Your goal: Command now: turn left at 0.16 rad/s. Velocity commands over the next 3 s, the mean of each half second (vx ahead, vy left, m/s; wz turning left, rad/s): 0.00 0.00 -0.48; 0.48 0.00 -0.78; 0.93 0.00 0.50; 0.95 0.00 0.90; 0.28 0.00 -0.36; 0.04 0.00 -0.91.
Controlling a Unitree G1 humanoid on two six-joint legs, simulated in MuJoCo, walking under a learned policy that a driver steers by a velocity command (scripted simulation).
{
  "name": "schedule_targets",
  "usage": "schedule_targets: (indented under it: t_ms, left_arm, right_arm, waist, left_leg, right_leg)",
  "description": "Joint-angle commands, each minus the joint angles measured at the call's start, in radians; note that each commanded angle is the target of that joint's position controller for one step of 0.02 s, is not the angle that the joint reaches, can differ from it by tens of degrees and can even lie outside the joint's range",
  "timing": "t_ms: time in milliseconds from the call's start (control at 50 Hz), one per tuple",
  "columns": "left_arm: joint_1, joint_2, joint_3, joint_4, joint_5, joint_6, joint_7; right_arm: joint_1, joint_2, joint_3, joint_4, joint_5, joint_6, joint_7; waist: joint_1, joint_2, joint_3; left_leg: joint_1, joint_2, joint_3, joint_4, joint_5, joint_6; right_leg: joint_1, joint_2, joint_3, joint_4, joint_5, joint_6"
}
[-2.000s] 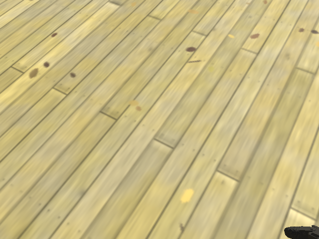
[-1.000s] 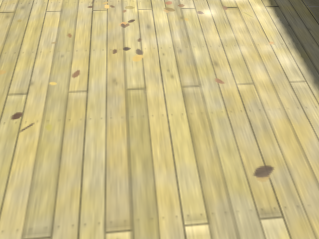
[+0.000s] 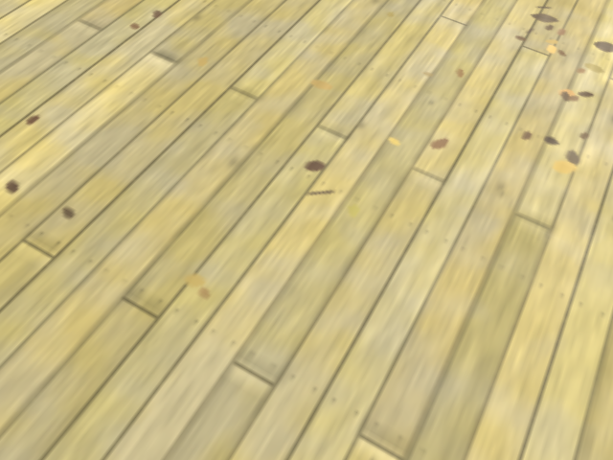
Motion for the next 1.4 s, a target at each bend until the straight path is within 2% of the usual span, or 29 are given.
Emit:
schedule_targets:
  t_ms: [20,60,100,220,320,340,360,380,420,460,560,620,700,740,780,800,820,840,880,920,1040,1120,1180,1220,1240,1260,1280,1300,1400]
  left_arm:
    - [0.041,0.049,0.009,-0.018,-0.007,0.005,-0.002]
    - [0.029,0.029,0.000,0.001,-0.010,0.010,-0.010]
    - [0.005,0.061,0.010,-0.001,-0.014,0.010,-0.015]
    - [0.015,0.053,0.014,-0.017,-0.019,-0.003,-0.028]
    - [0.075,0.033,0.018,-0.032,-0.025,-0.018,-0.029]
    - [0.108,0.102,0.038,-0.034,-0.009,-0.029,-0.023]
    - [0.127,0.257,0.074,-0.053,-0.006,-0.039,-0.023]
    - [0.237,0.245,0.085,-0.022,-0.023,-0.036,-0.024]
    - [0.126,0.166,0.072,-0.039,-0.033,-0.018,-0.012]
    - [0.051,0.131,0.063,-0.064,-0.038,-0.004,-0.003]
    - [0.119,0.178,0.084,-0.052,-0.030,-0.003,-0.004]
    - [0.135,0.184,0.086,-0.061,-0.010,-0.008,-0.017]
    - [0.129,0.204,0.091,-0.065,0.005,-0.035,-0.031]
    - [0.082,0.202,0.091,-0.077,0.003,-0.047,-0.036]
    - [-0.039,0.189,0.085,-0.108,0.004,-0.052,-0.038]
    - [-0.055,0.154,0.074,-0.108,-0.001,-0.059,-0.036]
    - [-0.020,0.073,0.049,-0.104,-0.011,-0.081,-0.032]
    - [-0.021,0.015,0.025,-0.151,-0.033,-0.091,-0.032]
    - [-0.042,0.093,0.028,-0.123,0.001,-0.082,-0.033]
    - [-0.018,0.085,0.026,-0.096,0.026,-0.084,-0.067]
    - [-0.191,0.073,-0.001,-0.158,0.041,-0.090,-0.082]
    - [-0.336,0.013,-0.042,-0.209,0.015,-0.107,-0.095]
    - [-0.251,0.052,-0.029,-0.188,0.011,-0.115,-0.069]
    - [0.049,0.119,0.007,-0.093,0.019,-0.126,-0.030]
    - [0.233,0.195,0.035,-0.072,0.040,-0.132,-0.005]
    - [0.291,0.261,0.049,-0.065,0.066,-0.130,0.004]
    - [0.217,0.216,0.044,-0.074,0.043,-0.122,0.005]
    - [0.134,0.136,0.026,-0.068,0.035,-0.122,0.003]
    - [0.115,0.018,0.003,0.005,-0.001,-0.159,-0.007]
  right_arm:
    - [0.021,-0.070,-0.002,-0.035,-0.014,-0.028,-0.011]
    - [0.015,-0.046,0.019,-0.013,-0.028,-0.038,-0.017]
    - [0.024,-0.103,0.007,0.005,-0.035,-0.038,-0.025]
    - [0.029,-0.115,-0.003,0.027,-0.020,-0.032,-0.043]
    - [-0.018,-0.130,-0.018,0.033,-0.006,-0.031,-0.046]
    - [-0.025,-0.123,-0.017,0.020,-0.005,-0.038,-0.045]
    - [-0.044,-0.046,0.003,-0.042,-0.018,-0.035,-0.040]
    - [-0.092,-0.053,0.009,-0.051,-0.030,-0.025,-0.050]
    - [-0.078,-0.075,0.006,-0.030,-0.016,-0.028,-0.042]
    - [-0.077,-0.105,-0.001,-0.029,-0.023,-0.030,-0.031]
    - [-0.098,-0.087,0.012,-0.050,-0.016,-0.019,-0.019]
    - [-0.147,-0.107,0.014,-0.059,-0.035,-0.028,-0.004]
    - [-0.243,-0.115,0.017,-0.079,-0.026,-0.069,0.002]
    - [-0.220,-0.115,0.019,-0.077,-0.012,-0.087,0.000]
    - [-0.074,-0.116,0.014,-0.040,0.013,-0.100,-0.014]
    - [0.045,-0.150,0.000,-0.009,0.011,-0.109,-0.029]
    - [0.171,-0.233,-0.024,0.012,-0.014,-0.122,-0.044]
    - [0.200,-0.330,-0.042,0.005,-0.042,-0.121,-0.045]
    - [0.076,-0.200,-0.022,-0.003,-0.038,-0.122,-0.022]
    - [0.087,-0.136,-0.001,0.014,-0.031,-0.135,-0.015]
    - [0.241,-0.105,0.003,0.104,-0.001,-0.165,0.004]
    - [0.276,-0.134,-0.010,0.131,-0.008,-0.160,-0.004]
    - [0.286,-0.168,-0.020,0.160,-0.001,-0.152,-0.003]
    - [0.261,-0.184,-0.024,0.166,0.012,-0.159,0.006]
    - [0.239,-0.139,-0.014,0.138,0.017,-0.168,0.012]
    - [0.292,0.008,0.014,0.089,0.040,-0.166,0.009]
    - [0.232,-0.077,-0.002,0.084,0.029,-0.148,0.006]
    - [0.170,-0.086,-0.009,0.077,0.015,-0.136,0.013]
    - [0.096,0.001,0.003,0.070,-0.020,-0.072,0.056]
  waist:
    - [-0.021,0.156,-0.147]
    - [-0.030,0.159,-0.119]
    - [-0.043,0.167,-0.077]
    - [-0.032,0.122,-0.076]
    - [0.024,0.117,-0.128]
    - [0.044,0.013,-0.147]
    - [0.016,-0.202,-0.130]
    - [0.082,-0.140,-0.166]
    - [0.022,-0.005,-0.085]
    - [-0.002,-0.018,-0.096]
    - [0.026,-0.013,-0.140]
    - [0.063,-0.067,-0.139]
    - [0.084,-0.087,-0.051]
    - [0.056,-0.086,-0.055]
    - [-0.054,-0.071,-0.061]
    - [-0.121,-0.008,-0.081]
    - [-0.160,0.167,-0.160]
    - [-0.135,0.320,-0.229]
    - [-0.061,0.117,-0.079]
    - [-0.042,0.142,-0.059]
    - [-0.058,0.164,0.007]
    - [-0.093,0.189,0.019]
    - [-0.031,0.189,-0.043]
    - [0.125,0.123,-0.226]
    - [0.211,0.032,-0.352]
    - [0.158,-0.196,-0.486]
    - [0.140,-0.127,-0.402]
    - [0.098,-0.068,-0.243]
    - [-0.002,-0.068,-0.025]
  left_leg:
    - [0.095,0.259,-0.137,-0.149,0.351,0.107]
    - [0.053,0.264,-0.101,-0.175,0.245,0.089]
    - [0.049,0.290,-0.101,-0.158,0.226,0.101]
    - [0.179,0.384,-0.099,-0.051,0.535,0.149]
    - [0.147,0.339,0.033,0.135,0.544,0.053]
    - [0.019,0.260,0.104,0.320,0.368,-0.014]
    - [-0.315,0.057,0.187,0.529,-0.314,-0.107]
    - [-0.386,0.028,0.058,0.683,-0.492,-0.111]
    - [-0.427,0.094,0.007,0.737,-0.319,-0.123]
    - [-0.411,0.111,0.013,0.675,-0.218,-0.144]
    - [-0.400,0.088,0.021,0.556,-0.177,-0.169]
    - [-0.387,0.084,0.000,0.445,-0.168,-0.164]
    - [-0.368,0.070,-0.015,0.278,-0.148,-0.163]
    - [-0.240,0.060,-0.019,0.191,-0.133,-0.151]
    - [0.101,0.057,-0.007,0.048,-0.071,-0.126]
    - [0.332,0.087,-0.004,0.004,-0.056,-0.115]
    - [0.487,0.276,-0.187,-0.078,-0.275,-0.080]
    - [0.490,0.519,-0.699,-0.271,-0.712,0.001]
    - [0.258,0.480,-0.617,-0.253,-0.654,0.023]
    - [0.188,0.359,-0.366,-0.263,-0.478,0.000]
    - [0.196,0.301,-0.264,-0.346,-0.246,0.102]
    - [0.067,0.278,-0.191,-0.362,0.060,0.101]
    - [0.069,0.303,-0.173,-0.237,0.427,0.082]
    - [-0.046,0.227,-0.095,0.164,0.643,0.047]
    - [-0.246,0.159,-0.060,0.474,0.351,0.034]
    - [-0.488,0.078,-0.005,0.789,-0.300,0.024]
    - [-0.548,0.105,-0.018,0.898,-0.195,0.036]
    - [-0.576,0.156,-0.004,0.895,-0.110,0.035]
    - [-0.572,0.243,0.027,0.840,-0.029,-0.009]
  right_leg:
    - [0.066,-0.003,-0.022,-0.084,0.035,-0.012]
    - [0.157,0.003,-0.015,-0.208,0.046,-0.029]
    - [0.163,0.042,-0.016,-0.232,0.001,-0.048]
    - [0.116,0.047,-0.048,-0.248,-0.137,-0.075]
    - [0.301,0.082,-0.058,-0.574,0.057,-0.119]
    - [0.418,-0.007,0.137,-0.681,0.219,-0.165]
    - [0.564,-0.286,0.542,-0.674,0.797,-0.299]
    - [0.586,-0.319,0.576,-0.659,0.943,-0.427]
    - [0.540,-0.197,0.408,-0.659,0.789,-0.382]
    - [0.540,-0.103,0.339,-0.660,0.769,-0.308]
    - [0.552,-0.057,0.378,-0.625,0.761,-0.279]
    - [0.481,-0.027,0.526,-0.762,-0.120,-0.304]
    - [0.407,-0.022,0.623,-0.779,-0.264,-0.311]
    - [0.324,-0.006,0.635,-0.751,-0.214,-0.288]
    - [0.086,0.039,0.601,-0.691,-0.191,-0.230]
    - [-0.077,0.093,0.539,-0.581,-0.241,-0.188]
    - [-0.169,0.190,0.365,-0.312,-0.303,-0.149]
    - [-0.285,0.276,0.214,-0.042,-0.260,-0.126]
    - [-0.301,0.110,0.164,0.130,-0.027,-0.127]
    - [-0.248,0.074,0.140,0.101,0.076,-0.117]
    - [-0.343,0.022,0.021,-0.043,0.194,-0.075]
    - [-0.073,0.038,-0.061,-0.337,0.220,-0.048]
    - [0.182,0.092,-0.071,-0.448,0.155,-0.079]
    - [0.620,0.099,-0.059,-0.495,0.153,-0.111]
    - [0.869,-0.120,0.151,-0.534,-0.124,-0.143]
    - [1.012,-0.417,0.624,-0.686,-0.550,-0.185]
    - [0.844,-0.406,0.761,-0.789,-0.614,-0.198]
    - [0.718,-0.351,0.575,-0.774,-0.471,-0.184]
    - [0.456,-0.232,0.124,-0.884,0.022,-0.150]
Next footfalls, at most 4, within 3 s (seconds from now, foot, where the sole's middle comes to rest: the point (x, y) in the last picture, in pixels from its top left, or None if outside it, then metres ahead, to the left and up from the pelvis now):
0.34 right None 0.03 -0.11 -0.78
0.82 left None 0.24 0.01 -0.78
1.24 right None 0.32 -0.40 -0.78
1.70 left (469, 314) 0.78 -0.42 -0.78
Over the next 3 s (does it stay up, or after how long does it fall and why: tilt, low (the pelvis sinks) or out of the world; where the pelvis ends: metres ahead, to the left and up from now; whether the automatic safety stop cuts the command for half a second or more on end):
stays up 1.13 -0.47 0.00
